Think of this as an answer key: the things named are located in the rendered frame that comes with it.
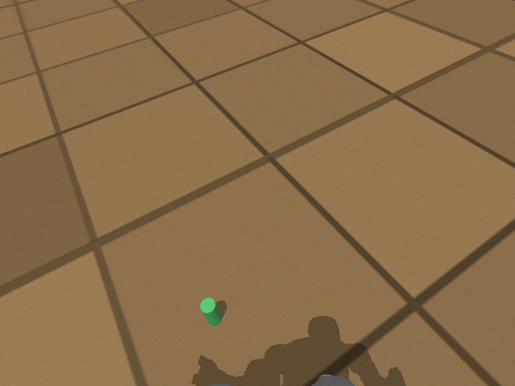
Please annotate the can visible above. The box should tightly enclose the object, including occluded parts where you can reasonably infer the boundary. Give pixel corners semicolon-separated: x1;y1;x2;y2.
200;298;222;326

